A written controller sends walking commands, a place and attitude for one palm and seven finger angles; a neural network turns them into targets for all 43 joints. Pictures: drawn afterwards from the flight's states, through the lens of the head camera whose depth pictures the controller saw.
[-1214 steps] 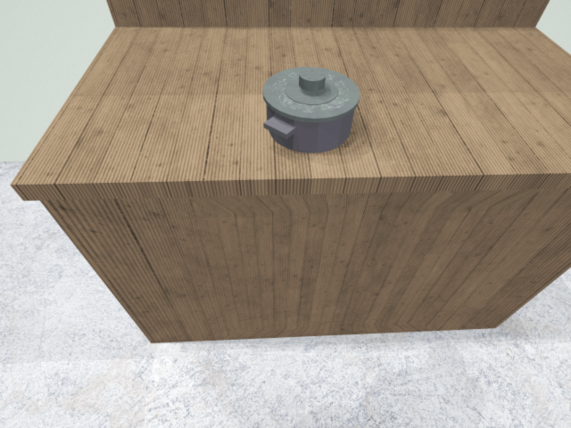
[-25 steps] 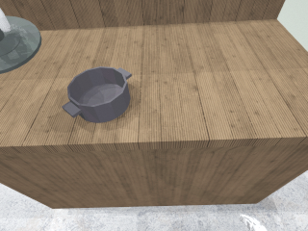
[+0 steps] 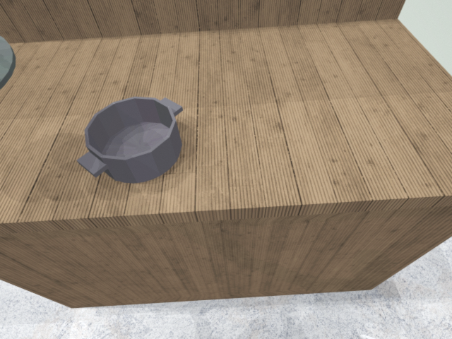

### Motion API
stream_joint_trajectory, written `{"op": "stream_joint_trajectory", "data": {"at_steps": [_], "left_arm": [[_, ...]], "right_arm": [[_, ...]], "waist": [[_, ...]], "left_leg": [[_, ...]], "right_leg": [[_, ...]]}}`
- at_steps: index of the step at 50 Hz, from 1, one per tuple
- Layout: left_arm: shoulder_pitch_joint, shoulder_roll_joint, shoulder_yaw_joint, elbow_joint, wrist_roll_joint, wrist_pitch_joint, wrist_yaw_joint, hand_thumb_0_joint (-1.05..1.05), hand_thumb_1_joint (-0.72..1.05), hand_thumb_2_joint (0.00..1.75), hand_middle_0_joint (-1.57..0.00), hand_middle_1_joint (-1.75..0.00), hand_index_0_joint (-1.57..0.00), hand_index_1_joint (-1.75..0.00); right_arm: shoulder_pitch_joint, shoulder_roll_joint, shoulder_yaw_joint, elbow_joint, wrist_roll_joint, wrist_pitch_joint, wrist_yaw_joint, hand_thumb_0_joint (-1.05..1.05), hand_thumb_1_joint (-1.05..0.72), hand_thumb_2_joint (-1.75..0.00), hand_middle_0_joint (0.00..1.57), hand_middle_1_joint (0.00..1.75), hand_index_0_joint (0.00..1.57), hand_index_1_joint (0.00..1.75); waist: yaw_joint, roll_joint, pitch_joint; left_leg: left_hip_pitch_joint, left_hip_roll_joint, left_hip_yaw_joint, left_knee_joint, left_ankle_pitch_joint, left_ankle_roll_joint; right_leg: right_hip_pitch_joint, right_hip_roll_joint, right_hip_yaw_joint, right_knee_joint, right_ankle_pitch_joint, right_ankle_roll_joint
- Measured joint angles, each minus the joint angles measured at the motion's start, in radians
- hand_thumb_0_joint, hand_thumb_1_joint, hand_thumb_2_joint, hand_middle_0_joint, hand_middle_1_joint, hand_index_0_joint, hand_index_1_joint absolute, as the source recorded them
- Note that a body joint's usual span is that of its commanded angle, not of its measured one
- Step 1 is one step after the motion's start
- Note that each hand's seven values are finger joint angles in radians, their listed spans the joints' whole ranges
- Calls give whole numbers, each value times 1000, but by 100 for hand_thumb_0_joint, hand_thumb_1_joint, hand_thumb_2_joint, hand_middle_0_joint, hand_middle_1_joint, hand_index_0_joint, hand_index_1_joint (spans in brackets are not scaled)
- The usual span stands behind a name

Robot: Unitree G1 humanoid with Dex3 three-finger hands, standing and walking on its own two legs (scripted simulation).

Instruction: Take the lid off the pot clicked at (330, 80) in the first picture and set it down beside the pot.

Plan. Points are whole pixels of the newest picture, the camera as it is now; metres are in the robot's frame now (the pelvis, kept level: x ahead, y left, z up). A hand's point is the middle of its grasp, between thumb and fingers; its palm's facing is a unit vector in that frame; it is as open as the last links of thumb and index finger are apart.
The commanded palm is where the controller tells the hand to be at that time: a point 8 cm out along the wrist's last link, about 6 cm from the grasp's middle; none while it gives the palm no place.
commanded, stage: move the lid sideways beside the pot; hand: left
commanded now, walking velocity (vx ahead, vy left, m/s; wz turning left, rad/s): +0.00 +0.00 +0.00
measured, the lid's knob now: out of the picture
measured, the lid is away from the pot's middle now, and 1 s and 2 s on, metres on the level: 0.22 0.22 0.24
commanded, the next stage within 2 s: lower the lid onto the table in 0.08 s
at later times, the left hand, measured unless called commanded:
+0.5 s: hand out of the picture +0.40 +0.39 +0.28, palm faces -0.21 -0.16 -0.96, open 7.6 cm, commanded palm +0.41 +0.40 +0.35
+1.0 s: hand out of the picture +0.42 +0.38 +0.25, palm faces -0.23 -0.17 -0.96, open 7.6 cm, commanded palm +0.42 +0.40 +0.32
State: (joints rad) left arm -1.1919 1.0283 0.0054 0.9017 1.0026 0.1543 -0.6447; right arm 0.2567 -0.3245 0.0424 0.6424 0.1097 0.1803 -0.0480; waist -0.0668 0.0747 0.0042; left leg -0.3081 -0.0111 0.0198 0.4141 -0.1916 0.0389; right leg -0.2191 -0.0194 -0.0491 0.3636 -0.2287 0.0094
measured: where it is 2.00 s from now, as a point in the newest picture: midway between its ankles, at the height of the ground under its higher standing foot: outside the picture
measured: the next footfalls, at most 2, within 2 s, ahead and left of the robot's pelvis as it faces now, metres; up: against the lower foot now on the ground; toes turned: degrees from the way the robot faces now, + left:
none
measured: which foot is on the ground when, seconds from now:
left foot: down 0.00-1.00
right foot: down 0.00-1.00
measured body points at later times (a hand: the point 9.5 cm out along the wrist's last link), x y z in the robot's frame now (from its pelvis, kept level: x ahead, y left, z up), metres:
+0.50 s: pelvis +0.00 +0.00 +0.00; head +0.04 -0.01 +0.45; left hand +0.41 +0.39 +0.33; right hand +0.08 -0.26 -0.13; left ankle +0.01 +0.10 -0.74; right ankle -0.03 -0.13 -0.74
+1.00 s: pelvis +0.00 +0.01 +0.00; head +0.05 +0.00 +0.45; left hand +0.43 +0.38 +0.30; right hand +0.07 -0.26 -0.13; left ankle +0.01 +0.10 -0.74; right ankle -0.03 -0.13 -0.74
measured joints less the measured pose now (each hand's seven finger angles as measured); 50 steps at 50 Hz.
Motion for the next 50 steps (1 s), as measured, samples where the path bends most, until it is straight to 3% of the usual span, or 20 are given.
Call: {"op": "stream_joint_trajectory", "data": {"at_steps": [6,23,37,50], "left_arm": [[4,26,22,17,-3,-10,1,0,27,79,-62,-88,-63,-88],[-62,-25,-88,114,2,41,6,1,28,79,-62,-88,-63,-88],[1,-22,-24,98,-6,5,37,1,28,79,-62,-88,-63,-88],[65,-44,15,72,-18,-23,43,1,28,79,-62,-88,-63,-88]], "right_arm": [[-2,1,0,-4,3,11,0,1,-91,-90,20,30,20,30],[3,7,10,10,8,-44,-6,1,-91,-90,20,30,20,30],[46,1,-2,13,2,-53,1,1,-91,-90,20,30,20,30],[31,7,-4,5,2,-38,4,1,-91,-90,20,30,20,30]], "waist": [[-2,-4,1],[8,-17,18],[-22,-16,1],[-20,-16,0]], "left_leg": [[-7,3,0,14,-8,-1],[-8,-4,-16,14,0,5],[-18,-5,-1,28,-18,11],[-32,-5,-5,35,-19,11]], "right_leg": [[-4,3,1,8,-4,0],[10,-2,-16,-11,8,4],[-2,-4,-1,-3,-1,9],[-15,-5,-4,6,-5,11]]}}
